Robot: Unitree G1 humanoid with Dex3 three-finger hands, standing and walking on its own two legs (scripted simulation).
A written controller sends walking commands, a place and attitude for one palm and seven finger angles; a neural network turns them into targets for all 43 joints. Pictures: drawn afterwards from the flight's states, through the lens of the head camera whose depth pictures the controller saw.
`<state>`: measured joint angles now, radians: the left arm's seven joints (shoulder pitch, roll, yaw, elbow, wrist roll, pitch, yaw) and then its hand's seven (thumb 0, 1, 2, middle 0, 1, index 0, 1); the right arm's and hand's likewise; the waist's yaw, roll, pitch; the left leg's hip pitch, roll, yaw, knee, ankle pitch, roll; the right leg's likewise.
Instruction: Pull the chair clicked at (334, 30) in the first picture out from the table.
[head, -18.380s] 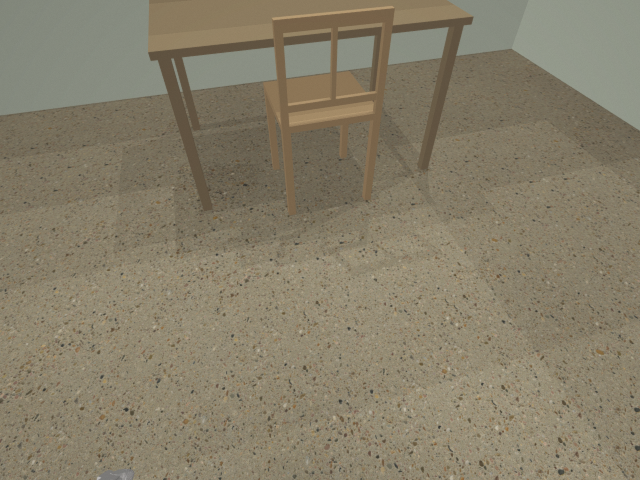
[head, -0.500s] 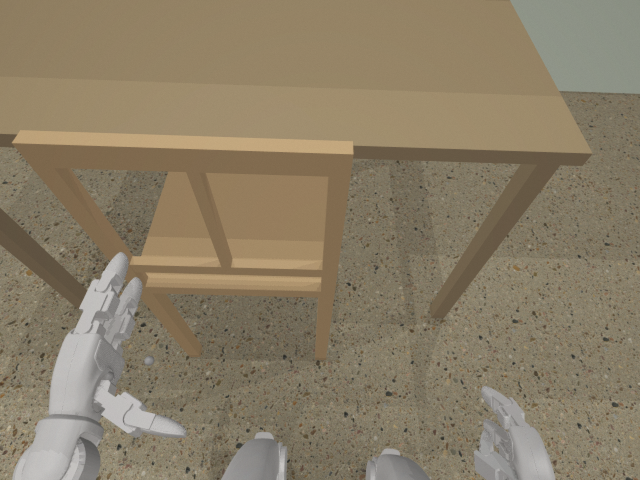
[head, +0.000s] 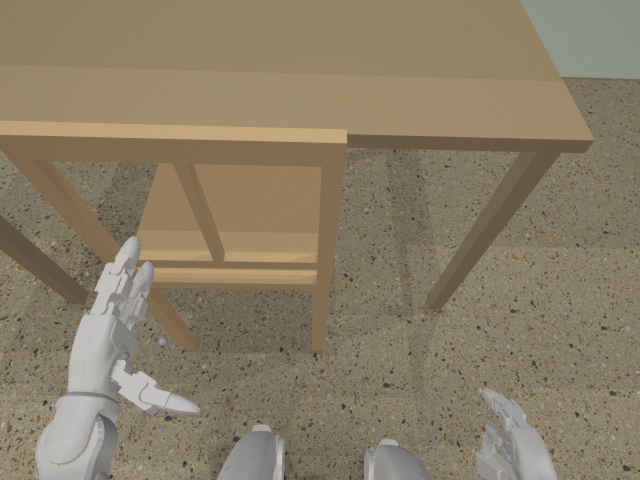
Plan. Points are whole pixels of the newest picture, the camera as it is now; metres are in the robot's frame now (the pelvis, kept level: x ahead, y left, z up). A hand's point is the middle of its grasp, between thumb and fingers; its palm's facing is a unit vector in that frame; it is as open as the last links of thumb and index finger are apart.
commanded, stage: aim the fingers beside a spindle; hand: left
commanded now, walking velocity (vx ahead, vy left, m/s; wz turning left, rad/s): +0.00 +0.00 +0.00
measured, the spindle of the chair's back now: (203, 215) +0.47 +0.20 -0.02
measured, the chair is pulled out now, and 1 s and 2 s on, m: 0.00 0.00 0.00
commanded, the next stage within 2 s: push the fingers through the gap in 1.58 s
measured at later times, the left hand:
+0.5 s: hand (183, 320) +0.30 +0.18 +0.01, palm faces +0.02 -1.00 -0.03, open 16.9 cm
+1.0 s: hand (203, 305) +0.33 +0.17 -0.01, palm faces +0.02 -1.00 -0.03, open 16.9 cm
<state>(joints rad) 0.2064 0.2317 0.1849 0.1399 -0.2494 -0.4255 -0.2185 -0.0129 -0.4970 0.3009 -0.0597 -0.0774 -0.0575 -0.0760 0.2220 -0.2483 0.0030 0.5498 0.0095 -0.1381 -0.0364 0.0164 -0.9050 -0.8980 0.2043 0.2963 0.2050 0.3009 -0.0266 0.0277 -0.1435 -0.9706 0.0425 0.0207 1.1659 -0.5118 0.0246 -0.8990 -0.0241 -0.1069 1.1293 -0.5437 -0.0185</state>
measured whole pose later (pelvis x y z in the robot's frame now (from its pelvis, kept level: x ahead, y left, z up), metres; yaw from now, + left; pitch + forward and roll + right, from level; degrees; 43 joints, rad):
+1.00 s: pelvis -0.01 +0.00 -0.03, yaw -1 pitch +23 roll -2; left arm -0.11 0.21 0.16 0.41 -0.18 -0.48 -0.13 -0.01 -0.50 0.30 -0.06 -0.08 -0.06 -0.08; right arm 0.19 -0.25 0.00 0.58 0.00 -0.06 -0.01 0.01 -0.91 -0.90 0.20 0.30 0.20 0.30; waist -0.04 0.02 -0.16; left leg -1.14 0.04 0.03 1.28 -0.54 0.03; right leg -1.08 -0.03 -0.09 1.26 -0.57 -0.02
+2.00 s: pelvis -0.01 +0.00 -0.03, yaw -1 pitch +23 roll -2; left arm -0.22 0.24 0.18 0.49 -0.18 -0.48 -0.13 -0.01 -0.50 0.30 -0.06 -0.08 -0.06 -0.08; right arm 0.19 -0.25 0.01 0.60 0.00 -0.03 -0.02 0.01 -0.91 -0.90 0.20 0.30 0.20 0.30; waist -0.05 0.03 -0.16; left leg -1.16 0.05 0.02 1.29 -0.53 0.03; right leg -1.09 -0.02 -0.10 1.26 -0.57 -0.02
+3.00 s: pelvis -0.01 +0.01 -0.03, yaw -2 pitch +26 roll -3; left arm -0.63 0.33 0.32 0.93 -0.12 -0.52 -0.13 -0.01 -0.50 0.30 -0.06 -0.08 -0.06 -0.08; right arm 0.26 -0.26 0.00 0.63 -0.02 0.04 0.01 0.01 -0.91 -0.90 0.20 0.30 0.20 0.30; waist -0.12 0.03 -0.15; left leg -1.22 0.05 0.04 1.29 -0.53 0.04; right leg -1.16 -0.01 -0.08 1.26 -0.55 -0.01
